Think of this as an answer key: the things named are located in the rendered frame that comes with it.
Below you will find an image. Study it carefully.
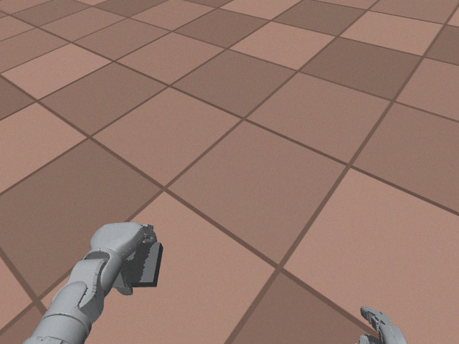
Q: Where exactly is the right robot hand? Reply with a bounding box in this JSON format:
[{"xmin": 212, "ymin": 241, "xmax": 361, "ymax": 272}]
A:
[{"xmin": 355, "ymin": 307, "xmax": 408, "ymax": 344}]

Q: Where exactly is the small box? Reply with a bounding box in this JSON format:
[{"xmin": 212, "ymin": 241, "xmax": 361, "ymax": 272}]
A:
[{"xmin": 123, "ymin": 242, "xmax": 163, "ymax": 287}]

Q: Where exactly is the left robot arm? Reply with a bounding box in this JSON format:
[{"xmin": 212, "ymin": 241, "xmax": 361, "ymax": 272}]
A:
[{"xmin": 22, "ymin": 247, "xmax": 122, "ymax": 344}]

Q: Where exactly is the left robot hand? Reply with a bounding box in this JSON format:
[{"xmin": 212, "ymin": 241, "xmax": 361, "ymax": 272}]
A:
[{"xmin": 90, "ymin": 222, "xmax": 157, "ymax": 295}]

